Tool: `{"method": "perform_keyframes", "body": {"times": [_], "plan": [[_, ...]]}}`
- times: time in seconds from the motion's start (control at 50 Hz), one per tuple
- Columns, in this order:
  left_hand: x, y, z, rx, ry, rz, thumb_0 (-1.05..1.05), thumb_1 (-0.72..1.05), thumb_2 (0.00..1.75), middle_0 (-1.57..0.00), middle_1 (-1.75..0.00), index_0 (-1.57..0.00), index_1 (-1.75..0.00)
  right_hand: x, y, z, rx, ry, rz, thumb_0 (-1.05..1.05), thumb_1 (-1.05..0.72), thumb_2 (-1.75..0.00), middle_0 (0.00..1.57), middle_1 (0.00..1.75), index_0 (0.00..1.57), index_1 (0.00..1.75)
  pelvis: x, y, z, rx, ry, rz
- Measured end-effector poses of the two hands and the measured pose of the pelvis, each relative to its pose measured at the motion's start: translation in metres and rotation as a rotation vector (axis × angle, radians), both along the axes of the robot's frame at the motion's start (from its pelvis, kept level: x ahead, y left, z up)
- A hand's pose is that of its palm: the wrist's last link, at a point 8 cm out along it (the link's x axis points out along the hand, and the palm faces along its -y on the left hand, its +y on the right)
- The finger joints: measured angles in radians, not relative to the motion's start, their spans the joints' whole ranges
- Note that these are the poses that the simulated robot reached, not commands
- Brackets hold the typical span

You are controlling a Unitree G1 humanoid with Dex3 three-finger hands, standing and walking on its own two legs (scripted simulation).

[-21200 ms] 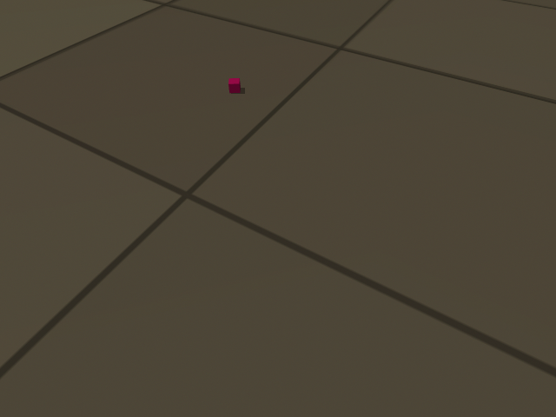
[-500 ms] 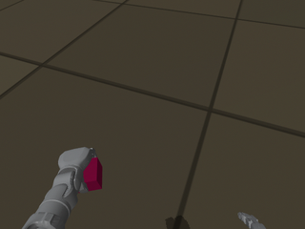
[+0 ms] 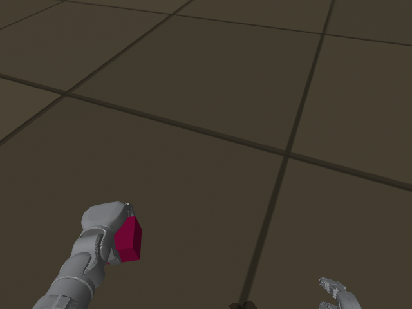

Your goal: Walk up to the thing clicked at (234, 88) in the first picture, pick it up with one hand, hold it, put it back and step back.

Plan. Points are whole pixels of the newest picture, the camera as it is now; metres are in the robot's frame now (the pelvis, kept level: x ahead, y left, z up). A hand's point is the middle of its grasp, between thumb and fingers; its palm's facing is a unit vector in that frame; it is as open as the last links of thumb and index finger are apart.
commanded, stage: hold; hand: left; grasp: from above
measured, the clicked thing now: (121, 239) +0.30 +0.21 -0.08
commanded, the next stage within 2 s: crouch in 0.76 s
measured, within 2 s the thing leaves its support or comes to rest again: neither
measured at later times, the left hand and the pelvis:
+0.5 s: hand (108, 244) +0.27 +0.22 -0.04, palm faces -0.44 -0.07 -0.90, open 10.4 cm; pelvis -0.01 +0.00 +0.00, yaw +0 degrees
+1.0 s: hand (109, 243) +0.28 +0.22 -0.05, palm faces -0.45 -0.08 -0.89, open 10.4 cm; pelvis -0.01 +0.00 +0.00, yaw +0 degrees
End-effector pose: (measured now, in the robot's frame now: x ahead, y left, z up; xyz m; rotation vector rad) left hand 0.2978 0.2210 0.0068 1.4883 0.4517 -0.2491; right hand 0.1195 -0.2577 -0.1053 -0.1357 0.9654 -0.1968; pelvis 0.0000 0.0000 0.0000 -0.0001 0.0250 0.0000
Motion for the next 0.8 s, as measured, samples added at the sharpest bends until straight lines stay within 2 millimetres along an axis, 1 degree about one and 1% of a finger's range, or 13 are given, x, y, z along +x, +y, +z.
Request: {"method": "perform_keyframes", "body": {"times": [0.26, 0.44, 0.58, 0.8], "plan": [[-0.010, 0.004, 0.009, -0.001, 0.001, 0.000, -0.02, -0.13, 0.58, -0.68, -0.56, -0.75, -0.53, 0.004, 0.008, 0.004, 0.014, -0.035, 0.015, 0.01, -0.90, -0.90, 0.20, 0.30, 0.20, 0.30, -0.007, 0.002, 0.002, 0.000, -0.023, -0.001], [-0.018, 0.003, 0.007, -0.005, 0.013, -0.018, -0.02, -0.12, 0.58, -0.67, -0.56, -0.74, -0.54, 0.004, 0.011, 0.005, 0.014, -0.042, 0.025, 0.01, -0.90, -0.90, 0.20, 0.30, 0.20, 0.30, -0.011, 0.002, 0.002, 0.001, -0.031, 0.000], [-0.017, 0.005, 0.006, -0.002, 0.005, -0.010, -0.02, -0.12, 0.57, -0.67, -0.57, -0.74, -0.54, 0.001, 0.010, 0.004, 0.008, -0.034, 0.027, 0.01, -0.90, -0.90, 0.20, 0.30, 0.20, 0.30, -0.012, 0.001, 0.002, 0.001, -0.031, 0.001], [-0.010, 0.004, 0.012, -0.004, -0.006, -0.008, -0.02, -0.12, 0.57, -0.68, -0.55, -0.74, -0.54, -0.002, 0.007, 0.004, 0.007, -0.027, 0.008, 0.01, -0.91, -0.90, 0.20, 0.30, 0.20, 0.30, -0.010, 0.002, 0.003, 0.001, -0.033, -0.002]]}}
